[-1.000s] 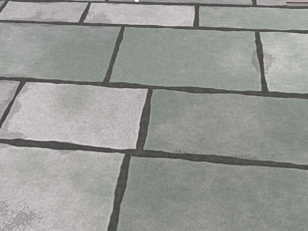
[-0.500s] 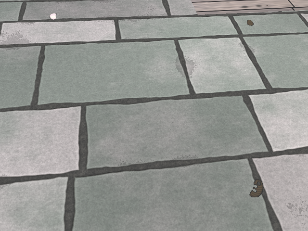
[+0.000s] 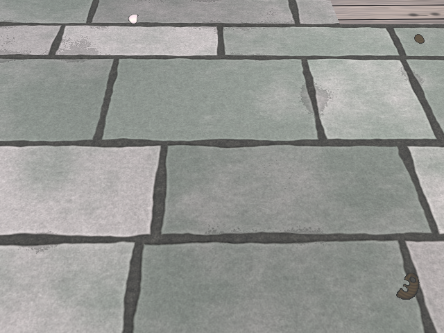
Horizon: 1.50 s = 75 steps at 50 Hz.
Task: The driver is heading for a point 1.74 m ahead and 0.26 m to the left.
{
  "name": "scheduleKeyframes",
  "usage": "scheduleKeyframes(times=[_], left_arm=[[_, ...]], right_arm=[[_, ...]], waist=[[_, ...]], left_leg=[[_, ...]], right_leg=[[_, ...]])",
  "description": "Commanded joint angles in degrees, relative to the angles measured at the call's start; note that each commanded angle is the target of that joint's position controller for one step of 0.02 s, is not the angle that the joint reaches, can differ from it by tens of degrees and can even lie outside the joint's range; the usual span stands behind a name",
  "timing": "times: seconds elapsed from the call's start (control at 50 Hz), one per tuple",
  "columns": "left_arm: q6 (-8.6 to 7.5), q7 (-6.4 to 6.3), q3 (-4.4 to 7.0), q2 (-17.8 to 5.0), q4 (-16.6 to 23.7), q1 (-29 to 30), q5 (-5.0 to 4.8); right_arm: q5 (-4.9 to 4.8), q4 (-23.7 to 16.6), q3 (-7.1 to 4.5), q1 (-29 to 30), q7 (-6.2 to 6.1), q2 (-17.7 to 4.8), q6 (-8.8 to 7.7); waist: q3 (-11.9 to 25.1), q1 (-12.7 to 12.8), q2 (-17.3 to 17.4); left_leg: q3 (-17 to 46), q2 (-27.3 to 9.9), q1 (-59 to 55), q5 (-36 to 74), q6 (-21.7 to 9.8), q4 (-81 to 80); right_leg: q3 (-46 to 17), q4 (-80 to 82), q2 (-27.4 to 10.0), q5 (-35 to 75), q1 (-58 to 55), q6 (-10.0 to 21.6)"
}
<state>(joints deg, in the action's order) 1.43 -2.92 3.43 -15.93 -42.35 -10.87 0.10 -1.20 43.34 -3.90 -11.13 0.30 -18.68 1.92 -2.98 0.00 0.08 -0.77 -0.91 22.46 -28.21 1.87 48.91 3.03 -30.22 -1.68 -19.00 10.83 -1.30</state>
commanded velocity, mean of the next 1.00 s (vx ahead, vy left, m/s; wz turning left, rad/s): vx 0.05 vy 0.00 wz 0.39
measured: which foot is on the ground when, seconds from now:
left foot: up 0.00-0.06, down 0.08-0.62, up 0.64-0.92, down 0.94-1.00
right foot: down 0.00-0.08, up 0.10-0.60, down 0.62-1.00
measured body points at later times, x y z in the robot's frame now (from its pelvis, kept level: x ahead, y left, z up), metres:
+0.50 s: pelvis +0.02 +0.04 +0.01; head +0.04 +0.06 +0.46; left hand +0.11 +0.36 -0.09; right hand +0.21 -0.21 -0.07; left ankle +0.01 +0.11 -0.73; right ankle +0.10 -0.12 -0.70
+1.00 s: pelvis +0.06 +0.03 +0.01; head +0.08 +0.04 +0.46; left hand +0.07 +0.32 -0.11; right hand +0.30 -0.16 -0.10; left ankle +0.00 +0.15 -0.73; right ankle +0.12 -0.09 -0.73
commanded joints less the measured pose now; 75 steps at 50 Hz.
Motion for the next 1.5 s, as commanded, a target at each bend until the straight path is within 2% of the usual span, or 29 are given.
scheduleKeyframes(times=[0.02, 0.06, 0.08, 0.1, 0.12, 0.14, 0.18, 0.26, 0.36, 0.52, 0.6, 0.62, 0.64, 0.66, 0.7, 0.82, 0.88, 0.94, 0.98, 1.0, 1.06, 1.18, 1.3, 1.32, 1.34, 1.36, 1.38, 1.42, 1.5], left_arm=[[-0.18, -0.19, 3.09, -11.1, 3.9, 4.2, -0.77], [0.14, -0.07, 2.93, -10.4, 3.3, 4.3, -1.77], [-0.14, 0.29, 2.54, -8.6, 2.0, 0.5, -1.53], [-0.31, 0.57, 1.06, -4.3, 4.4, 0.1, 1.99], [-0.65, 0.22, 1.36, -5.9, 6.0, 5.3, 1.12], [-0.48, 0.04, 2.02, -8.0, 5.7, 5.8, -0.21], [-0.3, -0.51, 2.72, -9.0, 4.0, 5.0, -0.03], [-0.56, -0.11, 2.75, -7.6, 3.5, 3.5, -0.36], [-2.29, 1.02, 2.67, -7.6, 4.8, 7.3, -0.63], [-4.75, 2.01, 2.39, -7.6, 5.0, 7.6, -0.73], [-5.34, 2.88, 2.46, -7.8, 3.4, 2.4, -0.35], [-5.34, 2.77, 2.62, -9.0, 3.6, 2.0, 0.42], [-4.96, 2.51, 2.58, -11.4, 4.8, 2.8, 1.33], [-4.45, 2.61, 2.66, -12.9, 3.8, 2.8, 2.64], [-4.45, 2.62, 1.56, -8.7, 4.5, 4.4, 0.64], [-3.26, 2.53, 0.47, -7.6, 2.9, 5.8, 0.28], [-2.48, 2.73, 0.65, -9.1, 1.9, 3.5, 0.0], [-2.91, 3.18, -0.53, -6.9, 0.4, 1.7, -0.83], [-4.27, 4.06, -1.22, -5.1, -0.1, -1.0, 0.35], [-4.15, 4.04, -1.19, -6.6, -0.3, 2.1, 0.34], [-3.05, 3.28, -0.38, -8.0, 1.0, 4.7, -1.02], [-1.05, 3.69, 0.86, -7.0, 2.8, 2.9, -1.41], [0.12, 5.24, 1.62, -7.1, 2.5, -3.2, -1.46], [0.02, 4.76, 2.51, -9.2, 2.8, -4.4, -0.97], [-0.32, 3.59, 4.45, -18.0, 4.8, -4.9, -0.72], [-1.54, 4.29, 3.48, -17.0, 5.9, -6.5, 1.57], [-2.73, 4.66, 2.98, -15.3, 6.4, -4.5, 1.71], [-3.09, 3.86, 2.52, -13.1, 6.6, -0.5, -0.4], [-1.99, 2.27, 1.81, -11.6, 7.4, 0.0, -0.77]], right_arm=[[-0.26, -5.0, -0.72, 0.9, 1.06, -3.4, -0.25], [-0.15, -4.3, -1.44, -2.9, 1.48, -4.2, -0.1], [0.36, -4.6, -2.36, -4.1, 0.94, -6.4, -0.17], [0.62, -6.6, -4.22, -4.7, -0.2, -15.1, -0.44], [2.84, -7.6, -3.19, -6.7, 0.64, -13.8, -1.71], [2.98, -7.9, -2.71, -4.7, 1.08, -12.2, -2.95], [0.95, -8.2, -2.24, -0.3, 0.31, -9.8, -3.38], [0.65, -9.2, -1.55, 0.1, -1.15, -8.4, -2.62], [0.28, -9.0, -1.79, -2.8, -2.14, -8.7, -2.45], [0.55, -10.6, -2.67, -0.8, -1.83, -10.0, -1.0], [-0.21, -11.7, -1.89, 2.5, -2.06, -7.9, -0.17], [0.05, -11.4, -1.23, 0.7, -2.15, -6.0, -0.24], [1.38, -10.9, -0.08, -3.1, -2.01, -2.6, -0.4], [0.75, -12.4, -0.79, -3.3, -2.25, -4.8, -0.54], [0.95, -9.9, -2.65, -4.2, -2.48, -10.3, -0.51], [1.03, -9.2, -0.18, -0.8, -2.01, -2.5, 0.22], [0.53, -8.8, -0.12, 0.2, -1.92, -2.9, 0.03], [1.55, -7.3, -0.13, -1.6, -2.07, -3.5, -0.11], [2.32, -6.8, -1.27, -1.2, -2.56, -8.8, 0.09], [2.37, -7.6, -0.79, -0.1, -2.05, -5.8, -0.11], [2.18, -7.4, -1.48, -1.6, -2.46, -7.3, -0.5], [1.9, -8.7, -1.84, -0.2, -3.87, -7.3, -0.93], [-0.19, -8.4, -2.39, 4.6, -3.53, -7.9, -0.4], [-0.03, -7.1, -1.99, 0.8, -3.22, -6.0, -0.66], [3.15, -9.5, -0.55, 0.0, -2.98, -1.9, -0.81], [2.17, -10.9, -0.71, 4.8, -3.37, -3.0, -1.11], [0.95, -10.5, -1.36, 5.2, -3.57, -5.2, -0.98], [1.37, -8.6, -2.13, 4.5, -4.1, -6.4, -0.86], [1.02, -7.8, -2.1, 2.8, -3.53, -4.8, -1.11]], waist=[[4.4, 0.1, -7.8], [6.1, -1.8, -6.4], [6.6, -1.7, 0.0], [6.6, 0.2, 18.8], [10.8, -3.7, 14.5], [8.3, -2.8, 8.4], [5.6, -0.9, 3.1], [7.3, 0.1, 5.5], [4.1, -2.0, 8.4], [4.7, -1.7, 8.1], [7.7, 1.6, 7.3], [8.7, 1.1, 4.8], [10.5, -1.4, -6.8], [6.4, -2.7, -15.1], [4.8, -1.5, -8.1], [5.8, -0.3, -8.9], [7.2, 1.2, -9.6], [6.8, -0.3, -6.9], [8.5, 2.7, 6.1], [7.4, 0.2, 4.9], [3.0, -1.2, 6.2], [1.8, -1.1, 10.1], [5.6, 2.2, 6.6], [6.1, 2.0, 0.4], [6.1, 0.1, -18.4], [10.4, 3.7, -14.5], [8.2, 3.0, -8.4], [5.7, 1.2, -3.0], [7.4, 0.3, -5.4]], left_leg=[[-1.7, -1.1, -1.0, 4.7, -0.1, -5.3], [-4.1, 1.7, -8.9, 15.0, -2.1, -17.2], [1.0, 1.0, -14.9, 24.7, -4.2, -24.1], [26.1, -15.5, -23.9, 48.8, -12.2, -27.0], [35.8, -21.8, -20.6, 48.8, -22.2, -29.8], [31.4, -20.0, -19.4, 44.7, -22.0, -30.1], [24.0, -14.2, -18.0, 35.1, -16.1, -29.4], [20.4, -10.1, -17.5, 35.8, -14.7, -30.4], [27.1, -8.8, -17.8, 0.0, -15.2, -37.5], [29.5, -6.7, -12.9, 21.7, -15.3, -30.3], [29.6, -4.7, -12.7, 31.4, -11.5, -23.5], [27.6, -2.6, -10.0, 25.4, -8.7, -20.6], [20.0, 3.6, -5.3, 6.5, -5.1, -9.9], [12.9, 9.3, 4.4, -10.4, -2.3, -2.1], [12.4, 5.2, 6.7, -6.5, 1.4, 11.9], [5.7, 1.6, -1.2, 1.7, 4.5, -1.6], [3.4, 1.4, -6.6, 6.0, 3.8, -13.0], [5.0, 0.4, -19.0, 23.9, 0.6, -31.1], [8.9, -5.6, -22.2, 31.9, -4.3, -24.0], [8.1, -4.4, -19.4, 24.4, -5.2, -24.5], [9.3, -5.7, -16.8, 21.5, -5.7, -25.9], [15.8, -19.6, -14.8, 40.4, -15.2, -27.7], [2.9, -13.8, -11.3, 37.2, -8.9, -18.3], [-1.5, -10.1, -7.5, 27.2, -5.2, -9.7], [-5.6, -1.8, 9.1, -4.9, 1.9, 9.1], [4.5, 2.7, 12.4, -14.3, 1.9, 18.7], [6.5, 1.2, 13.9, -11.3, 1.4, 23.0], [7.0, -0.9, 14.9, -1.9, 0.9, 20.5], [6.5, 0.6, 10.3, 6.2, 2.7, 16.5]], right_leg=[[-8.9, 5.9, -15.3, 34.3, -3.2, 11.7], [-5.0, -0.1, -13.1, 28.5, -1.3, 8.7], [-0.6, -9.0, -9.4, 18.3, 3.1, 4.7], [3.4, -27.4, -1.1, -14.4, 20.5, -2.2], [-6.3, -37.3, 3.4, -23.2, 23.7, -2.4], [-8.3, -41.6, 1.9, -20.0, 25.3, -1.8], [-8.9, -38.8, -0.3, -10.3, 26.2, -1.3], [-8.7, -34.6, 1.2, -2.2, 21.9, -3.1], [-8.7, -18.6, 1.4, 1.8, 23.8, -3.6], [-9.2, -6.3, 4.3, 0.3, 13.1, -2.9], [-7.8, 8.4, 3.2, 12.0, 2.1, -0.8], [-10.7, 11.3, -1.2, 18.7, -3.6, 0.8], [-21.9, 13.2, -11.8, 27.1, -8.9, 5.1], [-32.7, 13.2, -18.5, 30.3, -6.9, 15.1], [-28.7, 12.9, -17.1, 23.4, -4.6, 16.8], [-14.7, 10.5, -8.5, 30.3, -3.6, 13.0], [-15.5, 8.8, -9.4, 33.4, -4.6, 13.6], [-15.2, 8.1, -7.4, 26.8, 0.8, 9.0], [-8.9, 7.5, -1.1, 10.7, 4.6, 2.7], [-7.9, 5.8, 0.0, 8.3, 3.6, 1.1], [-7.7, -1.0, 1.9, 11.6, 9.3, 0.9], [-4.3, -22.9, 0.1, -15.5, 17.5, 0.0], [1.8, -3.1, 2.5, 5.1, 2.7, 1.4], [-3.1, 4.0, 2.1, 14.4, -2.7, 3.3], [-28.5, 8.3, -14.1, 38.1, -11.3, 11.4], [-38.8, 11.2, -20.7, 38.9, -8.8, 21.4], [-34.5, 11.2, -19.3, 35.5, -8.0, 21.5], [-27.1, 10.2, -13.9, 27.7, -7.1, 16.0], [-22.8, 11.0, -9.5, 29.4, -6.5, 14.4]])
